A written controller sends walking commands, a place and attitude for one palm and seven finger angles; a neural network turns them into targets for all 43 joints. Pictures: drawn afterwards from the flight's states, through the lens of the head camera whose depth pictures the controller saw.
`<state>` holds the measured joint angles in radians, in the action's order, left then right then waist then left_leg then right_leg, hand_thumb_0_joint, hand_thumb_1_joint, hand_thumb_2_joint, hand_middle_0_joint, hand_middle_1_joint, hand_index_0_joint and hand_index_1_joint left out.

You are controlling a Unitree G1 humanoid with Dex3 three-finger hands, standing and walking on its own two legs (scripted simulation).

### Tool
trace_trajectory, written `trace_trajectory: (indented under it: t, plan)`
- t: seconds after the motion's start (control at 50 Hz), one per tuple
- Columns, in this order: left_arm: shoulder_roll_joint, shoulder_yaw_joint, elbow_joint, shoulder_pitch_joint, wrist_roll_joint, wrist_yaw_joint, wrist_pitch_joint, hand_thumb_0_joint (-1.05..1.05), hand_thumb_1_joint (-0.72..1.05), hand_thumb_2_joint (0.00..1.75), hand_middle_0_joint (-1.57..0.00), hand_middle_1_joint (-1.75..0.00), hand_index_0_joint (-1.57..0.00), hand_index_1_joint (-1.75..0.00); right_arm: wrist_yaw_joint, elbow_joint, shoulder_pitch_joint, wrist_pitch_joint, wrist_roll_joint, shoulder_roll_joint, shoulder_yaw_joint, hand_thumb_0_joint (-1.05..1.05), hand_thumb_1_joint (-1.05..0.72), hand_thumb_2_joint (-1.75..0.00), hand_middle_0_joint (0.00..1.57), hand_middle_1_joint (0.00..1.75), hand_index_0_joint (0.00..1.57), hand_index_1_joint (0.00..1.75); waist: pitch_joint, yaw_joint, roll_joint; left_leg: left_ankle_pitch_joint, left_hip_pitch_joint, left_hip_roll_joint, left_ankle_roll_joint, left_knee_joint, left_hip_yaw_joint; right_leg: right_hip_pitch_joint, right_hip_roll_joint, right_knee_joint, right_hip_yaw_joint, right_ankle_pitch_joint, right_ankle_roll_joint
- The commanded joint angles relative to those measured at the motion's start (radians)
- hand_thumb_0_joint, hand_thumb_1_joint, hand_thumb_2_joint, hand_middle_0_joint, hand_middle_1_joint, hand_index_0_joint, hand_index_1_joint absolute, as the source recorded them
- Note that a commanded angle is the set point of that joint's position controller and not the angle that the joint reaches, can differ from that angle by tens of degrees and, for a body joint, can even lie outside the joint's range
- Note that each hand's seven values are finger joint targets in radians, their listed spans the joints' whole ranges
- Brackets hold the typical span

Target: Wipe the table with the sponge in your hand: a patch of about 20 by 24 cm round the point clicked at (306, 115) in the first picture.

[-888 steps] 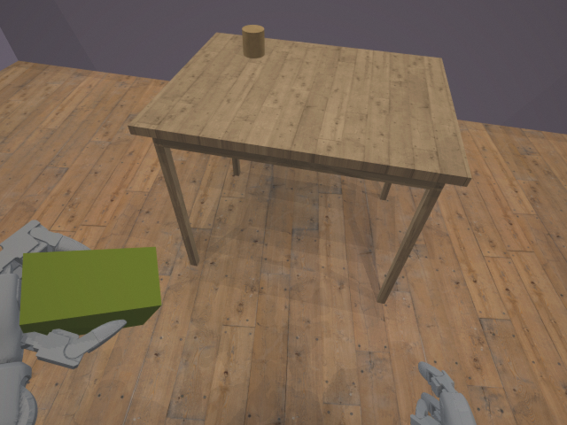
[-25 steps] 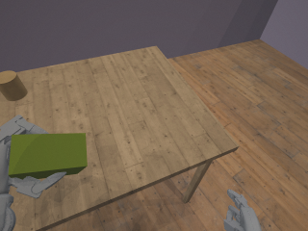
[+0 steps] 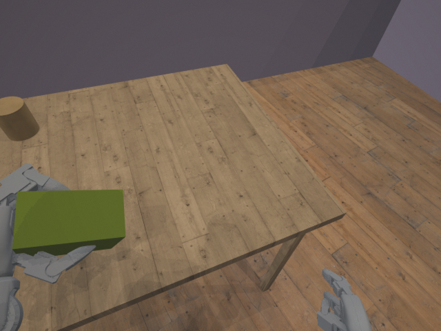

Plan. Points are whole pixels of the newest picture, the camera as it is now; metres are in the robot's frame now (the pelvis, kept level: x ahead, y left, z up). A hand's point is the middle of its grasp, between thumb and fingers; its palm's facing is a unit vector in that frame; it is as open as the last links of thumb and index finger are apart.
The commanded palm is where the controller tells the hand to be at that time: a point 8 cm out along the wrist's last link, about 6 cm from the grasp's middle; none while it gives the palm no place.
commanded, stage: look again from close up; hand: left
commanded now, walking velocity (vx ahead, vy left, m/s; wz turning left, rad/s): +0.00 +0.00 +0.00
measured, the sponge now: (87, 223) +0.23 +0.21 +0.13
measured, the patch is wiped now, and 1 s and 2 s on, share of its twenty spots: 0.00 0.00 0.00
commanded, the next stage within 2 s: shuffle to correct the standing spot in 0.04 s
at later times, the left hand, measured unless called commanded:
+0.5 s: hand (64, 215) +0.22 +0.23 +0.16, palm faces +0.35 -0.86 -0.37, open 10.0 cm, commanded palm +0.16 +0.27 +0.17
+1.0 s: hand (128, 214) +0.23 +0.15 +0.16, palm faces +0.31 -0.87 -0.38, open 10.0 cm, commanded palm +0.18 +0.20 +0.17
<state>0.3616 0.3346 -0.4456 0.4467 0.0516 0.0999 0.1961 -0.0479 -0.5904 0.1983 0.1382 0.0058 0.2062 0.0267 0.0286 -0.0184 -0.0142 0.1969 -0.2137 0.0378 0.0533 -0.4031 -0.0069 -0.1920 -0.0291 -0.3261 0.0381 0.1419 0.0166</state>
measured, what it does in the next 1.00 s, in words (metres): shifts its weight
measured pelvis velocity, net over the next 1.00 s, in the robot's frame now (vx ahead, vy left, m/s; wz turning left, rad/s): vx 0.01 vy -0.08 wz -0.02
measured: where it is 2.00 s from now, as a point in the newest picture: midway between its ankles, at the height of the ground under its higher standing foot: outside the picture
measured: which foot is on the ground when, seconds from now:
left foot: down 0.00-1.00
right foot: down 0.00-1.00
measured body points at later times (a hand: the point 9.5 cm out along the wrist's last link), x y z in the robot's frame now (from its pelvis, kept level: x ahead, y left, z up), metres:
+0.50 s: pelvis +0.00 -0.01 +0.00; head +0.03 +0.01 +0.45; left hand +0.20 +0.28 +0.18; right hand +0.18 -0.22 -0.07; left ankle +0.01 +0.08 -0.75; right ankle +0.02 -0.11 -0.75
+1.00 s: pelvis +0.01 -0.08 -0.01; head +0.03 -0.08 +0.44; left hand +0.21 +0.20 +0.18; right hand +0.16 -0.33 -0.09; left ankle +0.01 +0.08 -0.74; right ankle +0.02 -0.11 -0.75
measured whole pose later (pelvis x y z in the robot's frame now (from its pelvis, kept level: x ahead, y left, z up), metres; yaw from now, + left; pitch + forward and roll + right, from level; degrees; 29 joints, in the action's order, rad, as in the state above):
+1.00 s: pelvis +0.01 -0.08 -0.01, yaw -1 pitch +2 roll +0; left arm 0.38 0.36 -0.52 0.48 0.10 0.09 0.14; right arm -0.05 -0.58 0.23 0.09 0.02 0.23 -0.02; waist 0.00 0.02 0.00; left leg 0.27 -0.27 -0.07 -0.02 -0.51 0.02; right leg -0.25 -0.14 -0.41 0.06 0.20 0.13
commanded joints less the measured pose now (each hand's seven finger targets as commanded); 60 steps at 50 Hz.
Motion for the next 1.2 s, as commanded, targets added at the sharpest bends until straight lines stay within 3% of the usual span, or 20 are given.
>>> trace_trajectory:
  t: [0.0,0.12,0.14,0.22,0.24,0.36,0.42,0.44,0.52,0.54,0.64,0.72,0.74,0.82,0.84,0.9,0.92,1.0,1.04,1.18]
  plan:
    - [0.174,0.110,-0.242,-0.072,0.008,0.017,0.070,0.00,0.10,1.30,-1.20,-1.60,-1.20,-1.60,-0.011,0.160,-0.083,0.053,0.005,0.125,-0.057,0.00,-0.90,-0.90,0.20,0.30,0.20,0.30,-0.147,-0.002,0.082,-0.116,-0.003,-0.116,-0.045,0.087,0.123,0.111,0.089,0.006,-0.095,-0.107,0.005]
    - [0.177,0.125,-0.232,-0.050,0.007,0.017,0.070,0.00,0.10,1.30,-1.20,-1.60,-1.20,-1.60,-0.011,0.156,-0.091,0.053,0.007,0.126,-0.055,0.00,-0.90,-0.90,0.20,0.30,0.20,0.30,-0.152,-0.001,0.093,-0.155,0.005,-0.116,-0.066,0.094,0.124,0.112,0.080,-0.012,-0.085,-0.120,0.005]
    - [0.148,0.098,-0.209,-0.049,0.015,0.010,0.072,0.00,0.10,1.30,-1.20,-1.60,-1.20,-1.60,-0.012,0.155,-0.080,0.047,0.001,0.121,-0.049,0.00,-0.90,-0.90,0.20,0.30,0.20,0.30,-0.136,-0.003,0.074,-0.144,-0.004,-0.123,-0.068,0.110,0.128,0.102,0.073,-0.005,-0.068,-0.098,0.001]
    - [0.179,0.128,-0.216,-0.084,0.013,0.011,0.068,0.00,0.10,1.30,-1.20,-1.60,-1.20,-1.60,-0.012,0.158,-0.092,0.044,0.007,0.117,-0.056,0.00,-0.90,-0.90,0.20,0.30,0.20,0.30,-0.140,0.000,0.085,-0.173,0.027,-0.147,-0.091,0.124,0.132,0.082,0.056,-0.025,-0.063,-0.079,-0.003]
    - [0.141,0.089,-0.205,-0.099,0.019,0.004,0.070,0.00,0.10,1.30,-1.20,-1.60,-1.20,-1.60,-0.011,0.157,-0.082,0.038,0.003,0.118,-0.051,0.00,-0.90,-0.90,0.20,0.30,0.20,0.30,-0.123,0.001,0.092,-0.162,0.012,-0.155,-0.095,0.144,0.139,0.071,0.048,-0.030,-0.048,-0.052,-0.006]
    - [0.168,0.110,-0.259,-0.116,0.016,0.003,0.069,0.00,0.10,1.30,-1.20,-1.60,-1.20,-1.60,0.001,0.171,-0.078,0.033,0.002,0.114,-0.069,0.00,-0.90,-0.90,0.20,0.30,0.20,0.30,-0.153,0.000,0.144,-0.258,0.050,-0.194,-0.096,0.113,0.145,0.063,0.046,-0.062,-0.039,-0.031,-0.002]
    - [0.186,0.140,-0.259,-0.071,0.020,0.002,0.060,0.00,0.10,1.30,-1.20,-1.60,-1.20,-1.60,0.008,0.178,-0.088,0.030,0.007,0.113,-0.071,0.00,-0.90,-0.90,0.20,0.30,0.20,0.30,-0.163,0.000,0.110,-0.290,0.063,-0.192,-0.093,0.079,0.125,0.058,0.047,-0.057,-0.036,-0.063,0.001]
    - [0.157,0.115,-0.243,-0.061,0.029,-0.003,0.060,0.00,0.10,1.30,-1.20,-1.60,-1.20,-1.60,0.009,0.179,-0.079,0.022,0.002,0.113,-0.067,0.00,-0.90,-0.90,0.20,0.30,0.20,0.30,-0.152,0.002,0.112,-0.264,0.029,-0.193,-0.085,0.082,0.130,0.067,0.046,-0.049,-0.032,-0.059,0.000]
    - [0.194,0.159,-0.252,-0.040,0.032,-0.002,0.050,0.00,0.10,1.30,-1.20,-1.60,-1.20,-1.60,0.007,0.183,-0.085,0.020,0.008,0.117,-0.076,0.00,-0.90,-0.90,0.20,0.30,0.20,0.30,-0.150,0.005,0.103,-0.175,0.014,-0.190,-0.067,0.062,0.119,0.056,0.053,-0.045,-0.055,-0.074,0.006]
    - [0.161,0.128,-0.247,-0.045,0.038,-0.006,0.052,0.00,0.10,1.30,-1.20,-1.60,-1.20,-1.60,0.006,0.183,-0.079,0.016,0.005,0.117,-0.072,0.00,-0.90,-0.90,0.20,0.30,0.20,0.30,-0.148,0.007,0.094,-0.142,-0.003,-0.187,-0.054,0.057,0.115,0.057,0.054,-0.036,-0.055,-0.069,0.004]
    - [0.161,0.120,-0.245,-0.054,0.047,-0.006,0.034,0.00,0.10,1.30,-1.20,-1.60,-1.20,-1.60,-0.002,0.186,-0.085,0.020,0.008,0.119,-0.076,0.00,-0.90,-0.90,0.20,0.30,0.20,0.30,-0.129,0.011,0.062,0.005,-0.012,-0.165,-0.028,0.026,0.094,0.003,0.067,-0.003,-0.110,-0.020,0.010]
    - [0.204,0.155,-0.275,-0.063,0.049,0.005,0.022,0.00,0.10,1.30,-1.20,-1.60,-1.20,-1.60,-0.006,0.181,-0.089,0.022,0.014,0.123,-0.086,0.00,-0.90,-0.90,0.20,0.30,0.20,0.30,-0.145,0.014,0.057,0.024,0.022,-0.136,-0.026,-0.029,0.066,-0.038,0.091,0.030,-0.160,0.007,0.022]
    - [0.169,0.122,-0.271,-0.066,0.053,0.003,0.021,0.00,0.10,1.30,-1.20,-1.60,-1.20,-1.60,-0.005,0.182,-0.079,0.021,0.012,0.120,-0.082,0.00,-0.90,-0.90,0.20,0.30,0.20,0.30,-0.146,0.018,0.042,0.039,0.012,-0.128,-0.024,-0.046,0.061,-0.038,0.101,0.037,-0.162,0.034,0.023]
    - [0.204,0.160,-0.260,-0.029,0.056,0.014,0.004,0.00,0.10,1.30,-1.20,-1.60,-1.20,-1.60,-0.007,0.177,-0.078,0.012,0.021,0.123,-0.087,0.00,-0.90,-0.90,0.20,0.30,0.20,0.30,-0.134,0.020,-0.001,0.066,0.029,-0.103,-0.024,-0.120,0.029,-0.096,0.136,0.088,-0.205,0.089,0.016]
    - [0.180,0.136,-0.265,-0.037,0.059,0.012,0.005,0.00,0.10,1.30,-1.20,-1.60,-1.20,-1.60,-0.006,0.178,-0.071,0.008,0.018,0.121,-0.083,0.00,-0.90,-0.90,0.20,0.30,0.20,0.30,-0.134,0.024,-0.005,0.070,0.019,-0.102,-0.023,-0.127,0.028,-0.090,0.144,0.090,-0.199,0.109,0.019]
    - [0.205,0.162,-0.266,-0.011,0.059,0.015,0.001,0.00,0.10,1.30,-1.20,-1.60,-1.20,-1.60,-0.010,0.180,-0.067,0.000,0.020,0.123,-0.086,0.00,-0.90,-0.90,0.20,0.30,0.20,0.30,-0.140,0.021,-0.016,0.046,0.016,-0.110,-0.021,-0.135,0.015,-0.070,0.147,0.088,-0.202,0.052,-0.003]
    - [0.206,0.164,-0.271,-0.009,0.062,0.017,-0.002,0.00,0.10,1.30,-1.20,-1.60,-1.20,-1.60,-0.008,0.176,-0.080,0.000,0.023,0.125,-0.083,0.00,-0.90,-0.90,0.20,0.30,0.20,0.30,-0.134,0.022,0.021,0.031,0.032,-0.112,-0.020,-0.113,0.024,-0.083,0.138,0.078,-0.191,0.043,-0.004]
    - [0.207,0.165,-0.271,-0.011,0.057,0.013,0.001,0.00,0.10,1.30,-1.20,-1.60,-1.20,-1.60,-0.012,0.181,-0.074,-0.011,0.016,0.127,-0.085,0.00,-0.90,-0.90,0.20,0.30,0.20,0.30,-0.150,0.018,0.037,-0.058,0.000,-0.146,-0.013,-0.074,0.027,0.028,0.106,0.023,-0.155,-0.137,-0.057]
    - [0.200,0.157,-0.273,-0.014,0.059,0.011,-0.002,0.00,0.10,1.30,-1.20,-1.60,-1.20,-1.60,-0.011,0.181,-0.076,-0.013,0.016,0.128,-0.085,0.00,-0.90,-0.90,0.20,0.30,0.20,0.30,-0.151,0.022,0.040,-0.098,0.013,-0.156,-0.012,-0.067,0.041,0.033,0.095,-0.007,-0.132,-0.174,-0.049]
    - [0.213,0.170,-0.288,0.003,0.060,0.006,-0.005,0.00,0.10,1.30,-1.20,-1.60,-1.20,-1.60,-0.003,0.187,-0.066,-0.025,0.016,0.129,-0.092,0.00,-0.90,-0.90,0.20,0.30,0.20,0.30,-0.166,0.022,0.027,-0.093,0.007,-0.147,-0.017,-0.107,0.025,0.066,0.115,-0.011,-0.152,-0.256,-0.051]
